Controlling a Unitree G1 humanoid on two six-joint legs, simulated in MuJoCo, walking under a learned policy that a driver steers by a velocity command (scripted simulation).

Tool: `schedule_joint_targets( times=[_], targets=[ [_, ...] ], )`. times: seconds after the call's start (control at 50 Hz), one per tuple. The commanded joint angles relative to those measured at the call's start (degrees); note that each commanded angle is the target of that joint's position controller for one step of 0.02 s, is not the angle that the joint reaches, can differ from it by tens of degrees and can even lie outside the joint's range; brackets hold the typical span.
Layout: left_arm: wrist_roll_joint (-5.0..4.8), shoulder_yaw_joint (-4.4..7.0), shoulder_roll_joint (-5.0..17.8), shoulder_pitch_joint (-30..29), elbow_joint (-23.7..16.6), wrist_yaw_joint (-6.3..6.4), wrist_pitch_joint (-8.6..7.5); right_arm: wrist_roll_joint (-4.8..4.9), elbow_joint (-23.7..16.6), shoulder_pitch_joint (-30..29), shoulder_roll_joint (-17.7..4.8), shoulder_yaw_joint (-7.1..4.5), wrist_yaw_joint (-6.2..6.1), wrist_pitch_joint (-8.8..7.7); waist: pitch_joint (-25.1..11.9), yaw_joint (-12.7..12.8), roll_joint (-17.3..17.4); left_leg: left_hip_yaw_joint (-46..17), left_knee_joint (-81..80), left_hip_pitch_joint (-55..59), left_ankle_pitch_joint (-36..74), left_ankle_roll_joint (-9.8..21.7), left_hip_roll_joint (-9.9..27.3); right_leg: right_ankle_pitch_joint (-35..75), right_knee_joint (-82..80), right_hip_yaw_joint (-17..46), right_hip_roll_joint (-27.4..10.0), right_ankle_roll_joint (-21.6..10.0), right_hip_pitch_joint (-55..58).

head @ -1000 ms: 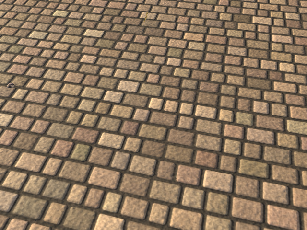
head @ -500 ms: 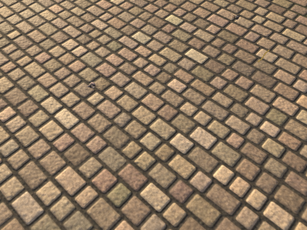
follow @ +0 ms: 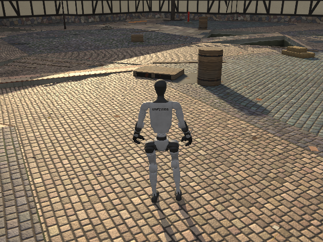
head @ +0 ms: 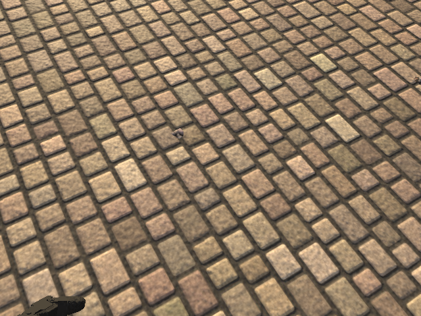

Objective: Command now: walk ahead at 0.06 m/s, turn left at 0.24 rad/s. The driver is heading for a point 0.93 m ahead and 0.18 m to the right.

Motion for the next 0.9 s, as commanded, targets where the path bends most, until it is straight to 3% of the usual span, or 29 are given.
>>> schedule_joint_targets(
  times=[0.02,0.08,0.1,0.12,0.14,0.16,0.18,0.22,0.34,0.36,0.38,0.4,0.42,0.44,0.46,0.5,0.56,0.58,0.6,0.64,0.66,0.68,0.7,0.72,0.74,0.78,0.82,0.86,0.9],
  targets=[
    [-0.2,0.94,3.69,4.91,-1.31,-0.08,0.66,-0.14,-3.36,-1.78,-8.32,-2.44,-0.46,0.03,-15.26,1.39,6.54,-11.05,-5.84,4.28,12.31,10.23,13.86,4.39,-5.68,-2.04,1.15,0.27,11.91],
    [0.38,0.85,2.38,5.4,-0.98,-0.82,0.45,0.18,-2.17,-2.65,-5.6,-1.32,0.14,0.2,-12.02,2.87,7.79,-12.14,-3.68,0.93,-1.35,6.96,12.59,9.98,-18.75,-3.64,2.33,-1.83,18.2],
    [1.24,0.74,1.86,6.02,-0.72,-1.19,0.2,0.07,-1.17,-0.89,-3.3,-0.57,0.24,-0.01,-11.22,3.29,6.99,-11.59,-2.33,-0.37,-5.99,4.03,10.7,13.68,-25.12,-3.6,2.17,-3.01,21.61],
    [2.5,1.03,4.54,5.94,-1.47,-1.25,-0.09,-0.6,-0.22,2.12,-1.23,-0.01,0.21,-0.34,-10.21,1.68,1.67,-9.15,2.86,-2.21,-13.0,-0.07,6.83,20.45,-28.82,3.58,-4.25,-5.2,23.21],
    [3.27,1.32,7.53,2.78,-2.48,-1.12,-0.18,-0.46,0.54,6.99,-1.6,-0.43,0.17,-0.56,-8.84,-2.69,-8.33,-3.28,6.64,-2.22,-18.66,-3.22,1.86,21.87,-31.11,10.27,-11.49,-10.95,18.73],
    [2.92,1.27,6.22,0.84,-2.08,-1.15,-0.42,-0.8,-0.27,4.05,-3.49,-0.81,-0.11,-0.66,-8.13,-1.78,-12.13,-1.8,5.98,4.38,-15.91,-4.84,4.09,10.7,-35.15,13.79,-12.84,-14.02,10.33],
    [2.48,0.45,3.46,-1.49,-2.56,-1.26,-0.78,-0.69,0.29,2.1,-4.83,-1.38,-0.26,-0.43,-6.7,-1.83,-8.87,-2.05,3.95,7.78,-10.28,-5.05,4.85,3.41,-34.69,10.25,-8.54,-11.55,8.73],
    [1.82,0.5,3.88,1.49,-1.26,-1.44,-1.53,-1.1,0.79,-0.32,-3.55,-1.26,-0.52,0.51,-6.34,0.14,-7.29,-2.97,2.41,10.17,-5.28,-4.79,4.85,-1.35,-33.87,6.22,-4.58,-7.8,8.84],
    [1.25,0.08,2.77,5.78,0.37,-1.16,-2.05,-0.5,3.65,0.74,-2.78,-1.33,-0.66,-0.06,-6.59,1.55,-1.69,-4.66,0.4,9.46,-1.65,-4.44,6.11,4.86,-31.15,2.77,-2.09,-7.35,13.57],
    [1.21,0.14,2.77,7.73,1.1,-1.04,-1.85,-0.26,4.96,2.59,-2.0,-1.16,-0.75,-0.14,-9.35,2.05,-1.84,-2.63,1.44,9.94,-8.27,-4.48,4.54,-4.13,-32.22,2.5,-1.44,-7.93,15.38],
    [0.33,1.4,6.18,10.2,1.67,-0.9,-1.38,0.52,5.39,3.15,-2.99,-1.67,-0.67,-0.4,-8.07,3.28,-4.22,1.15,6.21,5.02,-18.35,-4.31,1.8,-16.48,-34.6,5.84,-2.79,-10.05,16.93],
    [-0.39,2.26,8.67,12.97,2.34,-0.65,-1.09,1.12,4.2,0.9,-3.68,-2.0,-0.37,-1.1,-4.86,4.52,-6.79,3.77,11.34,-2.63,-21.01,-4.18,1.81,-27.95,-39.56,14.38,-8.77,-13.73,18.7],
    [-0.88,2.93,10.37,14.03,2.62,-0.28,-1.23,2.09,2.63,-2.21,-4.17,-2.12,-0.01,-2.08,-0.82,5.4,-8.84,3.66,16.79,-10.58,-19.67,-3.39,4.68,-32.82,-44.38,23.43,-15.67,-17.58,20.17],
    [-0.71,3.24,10.53,15.97,3.2,-0.02,-1.99,2.72,1.45,-5.27,-4.68,-2.3,0.22,-3.08,2.23,6.76,-8.36,0.66,22.67,-17.38,-20.83,-2.6,7.68,-30.42,-46.69,28.91,-19.19,-20.04,21.72],
    [-0.57,3.13,9.39,16.4,3.37,0.07,-2.9,2.82,1.42,-5.15,-4.42,-2.42,0.42,-4.02,2.3,6.33,-6.56,-0.91,26.04,-23.13,-19.42,-2.0,9.7,-26.67,-46.63,29.5,-19.82,-20.43,26.2],
    [-1.09,2.9,7.21,15.36,3.11,-0.26,-3.93,2.54,2.25,-3.91,-3.5,-2.15,1.04,-5.68,-0.6,5.45,-4.74,-0.81,23.53,-24.6,-15.39,-1.46,11.74,-17.15,-45.57,22.76,-16.77,-18.09,31.05],
    [-1.65,3.42,8.07,12.47,2.56,-1.24,-4.02,1.94,3.5,-3.1,-1.58,-1.39,1.97,-6.65,-3.32,4.11,-6.4,4.26,11.65,-8.16,-10.04,-2.86,9.18,-5.86,-45.36,8.69,-9.42,-15.12,22.64],
    [2.23,3.95,8.74,14.38,4.41,-2.32,-3.27,-3.12,3.05,-3.25,-1.56,-1.19,3.88,-4.64,-4.07,4.05,-5.15,8.59,7.72,-1.36,-11.65,-3.26,5.35,-7.13,-45.29,4.23,-6.11,-14.53,19.26],
    [2.39,4.4,9.16,14.7,4.82,-2.85,-2.88,-2.85,3.28,-1.92,-1.46,-1.33,4.59,-3.76,-3.65,3.58,-7.57,10.5,5.84,3.65,-9.45,-3.13,4.51,-8.14,-44.9,3.28,-6.21,-14.7,16.52],
    [1.46,4.37,8.3,12.97,4.9,-3.21,-2.6,-1.87,5.68,6.29,-3.15,-1.85,4.1,-3.49,-3.86,-1.04,-5.21,11.47,2.79,17.42,-6.68,-2.2,3.7,-9.28,-39.09,1.46,-5.99,-14.09,7.96],
    [1.98,3.68,6.41,11.57,4.63,-3.27,-2.87,-1.84,8.77,16.31,-5.43,-2.74,3.3,-4.02,-6.3,-6.22,-0.55,9.63,1.86,28.19,-9.98,-1.36,3.97,-3.07,-28.21,-1.06,-3.79,-13.33,2.51],
    [2.91,2.17,1.47,7.89,2.63,-3.28,-3.14,-2.98,11.33,28.93,-11.21,-4.07,2.14,-4.81,-10.58,-12.77,13.63,-8.1,-6.8,36.56,-29.11,0.39,16.78,-1.34,-2.45,-7.21,2.04,-11.3,-6.03],
    [1.47,1.37,-2.17,6.26,-1.6,-2.85,-3.74,-3.2,10.34,29.15,-16.92,-4.49,1.41,-5.51,-11.03,-10.56,22.63,-39.79,-20.65,36.58,-49.85,4.83,27.51,-10.66,13.07,-0.28,10.21,-11.1,-20.08],
    [1.4,1.88,1.43,6.18,-1.76,-2.81,-3.68,-2.89,8.82,20.58,-14.72,-4.14,0.83,-5.1,-6.74,-6.29,12.29,-41.31,-20.64,32.44,-51.11,7.55,29.43,-3.42,19.92,4.5,5.02,-11.89,-26.15],
    [1.64,2.44,4.13,5.5,-1.22,-3.36,-3.72,-2.02,7.76,15.79,-11.04,-3.07,1.0,-5.4,-4.69,-3.73,6.09,-32.75,-17.83,27.99,-42.98,6.31,26.75,3.18,18.58,3.49,1.25,-11.66,-24.61],
    [2.15,2.63,4.45,10.85,1.63,-4.49,-3.12,-1.46,7.17,11.4,-7.42,-1.74,1.01,-6.29,-4.91,0.48,5.99,-18.63,-19.96,20.59,-33.07,2.83,21.12,7.57,13.14,3.58,-0.4,-9.2,-15.92],
    [2.14,2.53,3.63,10.67,2.09,-5.53,-1.59,-1.48,8.35,12.1,-5.86,-1.05,0.55,-7.27,-2.09,1.01,7.11,-11.15,-23.1,17.38,-26.01,1.99,19.64,12.17,13.84,3.04,-0.03,-7.37,-15.58],
    [1.63,2.36,2.79,7.91,1.57,-5.67,-0.75,-1.27,9.79,14.25,-5.48,-1.05,0.8,-7.79,0.27,0.69,4.95,-4.53,-24.49,18.12,-17.42,1.4,18.89,16.43,12.21,2.53,0.37,-6.9,-18.91],
    [1.93,1.87,1.46,4.69,0.83,-5.66,-0.81,-1.34,10.69,14.73,-3.55,-0.4,0.95,-8.15,2.38,0.8,3.02,4.34,-24.01,16.74,0.48,1.08,16.77,20.27,6.68,-0.52,1.17,-6.6,-17.16]
  ],
)
Keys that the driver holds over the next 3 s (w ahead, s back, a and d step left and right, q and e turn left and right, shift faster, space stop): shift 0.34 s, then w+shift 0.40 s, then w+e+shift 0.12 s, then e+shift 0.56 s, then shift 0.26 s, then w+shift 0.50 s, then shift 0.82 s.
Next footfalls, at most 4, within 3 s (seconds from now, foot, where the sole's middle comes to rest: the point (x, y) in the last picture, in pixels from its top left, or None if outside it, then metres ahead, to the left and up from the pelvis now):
0.12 right None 0.10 -0.17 -0.77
0.68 left None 0.23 0.11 -0.77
1.10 right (229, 248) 0.62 -0.07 -0.77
1.56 left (189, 205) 0.78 0.06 -0.77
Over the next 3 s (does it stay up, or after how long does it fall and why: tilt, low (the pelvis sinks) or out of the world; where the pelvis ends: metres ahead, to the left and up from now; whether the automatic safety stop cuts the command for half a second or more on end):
stays up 0.98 -0.23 0.00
